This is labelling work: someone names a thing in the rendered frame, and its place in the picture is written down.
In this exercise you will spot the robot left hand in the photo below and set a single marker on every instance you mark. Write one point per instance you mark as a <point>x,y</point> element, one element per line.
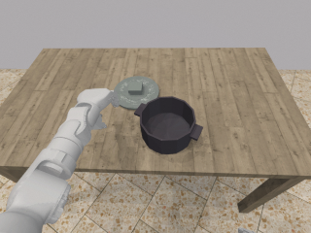
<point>101,97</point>

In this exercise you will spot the left robot forearm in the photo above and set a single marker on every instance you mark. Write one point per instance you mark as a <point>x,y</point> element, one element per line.
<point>60,156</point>

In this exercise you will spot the lid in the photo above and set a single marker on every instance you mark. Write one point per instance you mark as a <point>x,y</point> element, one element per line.
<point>132,101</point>

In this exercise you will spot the knob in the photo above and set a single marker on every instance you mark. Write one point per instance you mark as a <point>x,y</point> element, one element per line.
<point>135,87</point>

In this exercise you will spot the table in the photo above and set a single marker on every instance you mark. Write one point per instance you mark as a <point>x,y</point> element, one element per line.
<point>252,127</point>

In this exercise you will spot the pot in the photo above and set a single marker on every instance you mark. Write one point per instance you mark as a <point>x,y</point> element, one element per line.
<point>168,124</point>

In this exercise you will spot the robot left upper arm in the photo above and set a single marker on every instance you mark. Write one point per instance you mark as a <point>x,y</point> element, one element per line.
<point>41,200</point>

